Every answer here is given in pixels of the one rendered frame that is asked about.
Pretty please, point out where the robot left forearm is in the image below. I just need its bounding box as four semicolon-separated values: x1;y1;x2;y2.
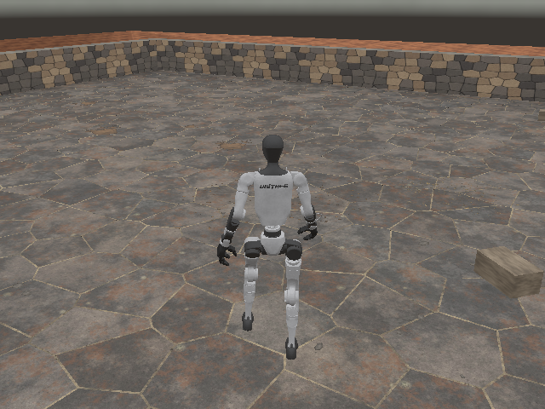
220;207;240;247

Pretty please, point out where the robot left thigh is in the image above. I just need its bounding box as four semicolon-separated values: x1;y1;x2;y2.
244;237;261;282

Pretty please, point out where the left robot hand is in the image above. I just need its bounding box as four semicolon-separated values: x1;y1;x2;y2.
217;244;237;266

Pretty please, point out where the robot left upper arm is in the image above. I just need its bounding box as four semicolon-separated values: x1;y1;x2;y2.
232;172;255;221

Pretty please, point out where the right robot hand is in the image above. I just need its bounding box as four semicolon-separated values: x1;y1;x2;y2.
298;225;318;240

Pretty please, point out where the robot head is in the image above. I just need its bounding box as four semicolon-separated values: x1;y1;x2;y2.
258;135;288;176

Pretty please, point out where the robot right upper arm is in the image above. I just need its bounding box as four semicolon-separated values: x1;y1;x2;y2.
290;171;314;217

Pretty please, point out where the robot right forearm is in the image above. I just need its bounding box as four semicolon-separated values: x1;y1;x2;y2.
304;204;317;230

